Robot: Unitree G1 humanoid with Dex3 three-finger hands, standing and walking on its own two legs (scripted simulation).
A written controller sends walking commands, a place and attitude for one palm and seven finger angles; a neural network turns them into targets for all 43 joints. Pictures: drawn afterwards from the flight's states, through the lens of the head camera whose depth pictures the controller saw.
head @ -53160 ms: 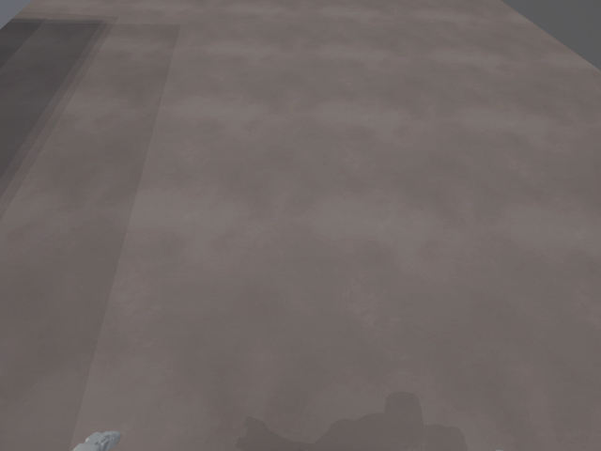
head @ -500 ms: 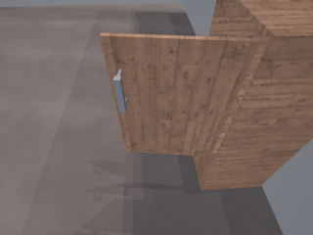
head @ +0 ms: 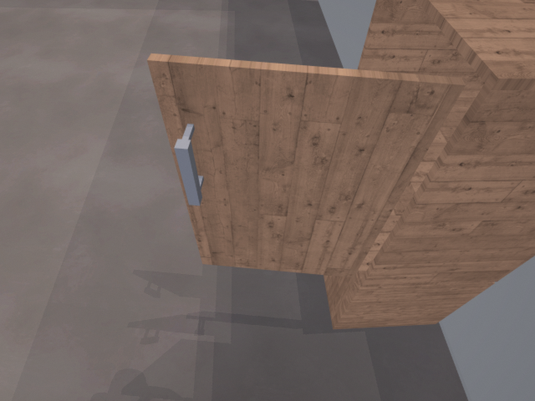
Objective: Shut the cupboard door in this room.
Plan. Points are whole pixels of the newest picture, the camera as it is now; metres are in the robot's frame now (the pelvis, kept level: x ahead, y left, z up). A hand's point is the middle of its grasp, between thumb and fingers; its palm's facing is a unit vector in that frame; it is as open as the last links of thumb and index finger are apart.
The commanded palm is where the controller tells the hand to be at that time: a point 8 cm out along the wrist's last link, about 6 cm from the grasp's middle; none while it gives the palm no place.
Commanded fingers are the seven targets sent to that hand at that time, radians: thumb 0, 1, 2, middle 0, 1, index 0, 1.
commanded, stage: come to a stop and stand still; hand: left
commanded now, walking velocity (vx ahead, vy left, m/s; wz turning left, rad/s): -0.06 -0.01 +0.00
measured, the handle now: (192, 166) +0.45 +0.16 +0.07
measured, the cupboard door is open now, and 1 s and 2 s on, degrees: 82 82 82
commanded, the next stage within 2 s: look again from close up in 0.78 s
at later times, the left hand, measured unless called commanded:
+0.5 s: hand out of the picture +0.06 +0.28 -0.14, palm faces +0.01 -0.93 -0.36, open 7.4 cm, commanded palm none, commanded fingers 0.00 0.90 0.90 -0.20 -0.30 -0.20 -0.30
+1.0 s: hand out of the picture -0.02 +0.26 -0.16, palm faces -0.02 -0.96 -0.29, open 7.4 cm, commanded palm none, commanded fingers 0.00 0.90 0.90 -0.20 -0.30 -0.20 -0.30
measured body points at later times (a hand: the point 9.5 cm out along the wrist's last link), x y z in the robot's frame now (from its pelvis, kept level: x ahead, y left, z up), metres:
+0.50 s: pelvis -0.05 +0.03 +0.00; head -0.06 +0.03 +0.45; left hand +0.06 +0.32 -0.11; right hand +0.06 -0.27 -0.12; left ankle -0.06 +0.11 -0.74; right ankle -0.02 -0.10 -0.74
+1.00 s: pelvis -0.06 +0.03 +0.01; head -0.06 +0.04 +0.46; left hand -0.02 +0.31 -0.14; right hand +0.01 -0.25 -0.13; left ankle -0.06 +0.11 -0.74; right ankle -0.02 -0.10 -0.74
